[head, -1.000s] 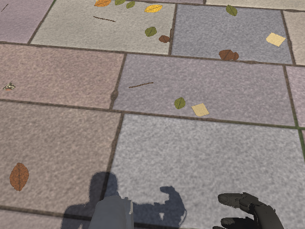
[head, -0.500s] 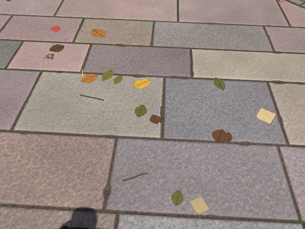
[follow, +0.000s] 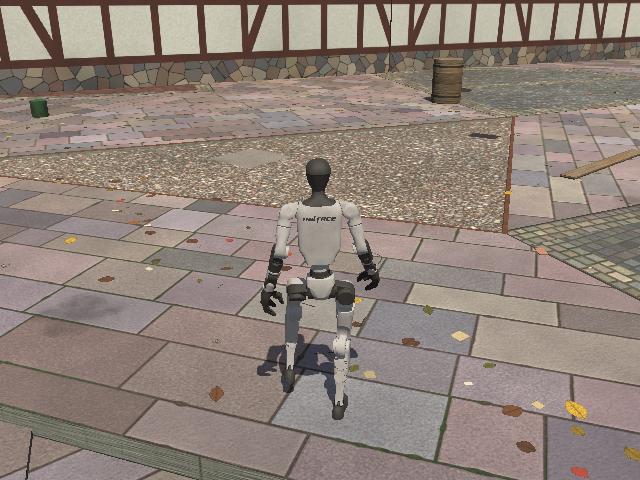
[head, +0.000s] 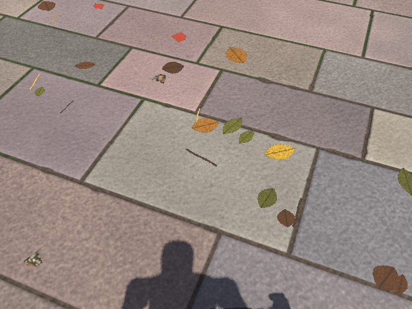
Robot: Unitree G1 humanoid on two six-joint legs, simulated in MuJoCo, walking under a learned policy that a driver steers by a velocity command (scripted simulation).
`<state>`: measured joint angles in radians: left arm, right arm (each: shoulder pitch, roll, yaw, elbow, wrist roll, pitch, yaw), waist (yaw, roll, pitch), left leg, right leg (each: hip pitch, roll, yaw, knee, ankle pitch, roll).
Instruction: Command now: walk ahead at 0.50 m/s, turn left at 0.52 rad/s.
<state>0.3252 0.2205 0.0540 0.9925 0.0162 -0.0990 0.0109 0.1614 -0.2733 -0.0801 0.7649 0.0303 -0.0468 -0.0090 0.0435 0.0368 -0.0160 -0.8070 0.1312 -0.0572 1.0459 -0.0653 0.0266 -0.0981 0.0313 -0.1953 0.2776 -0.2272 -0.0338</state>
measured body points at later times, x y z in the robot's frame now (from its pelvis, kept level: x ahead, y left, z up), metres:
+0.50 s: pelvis +0.28 +0.07 +0.00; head +0.32 +0.09 +0.45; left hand +0.43 +0.37 -0.09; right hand +0.42 -0.19 -0.11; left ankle +0.24 +0.14 -0.74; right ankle +0.48 -0.08 -0.68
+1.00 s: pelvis +0.55 +0.12 +0.00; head +0.57 +0.13 +0.45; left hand +0.41 +0.37 -0.12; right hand +0.86 +0.02 -0.08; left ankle +0.57 +0.33 -0.67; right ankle +0.55 -0.01 -0.74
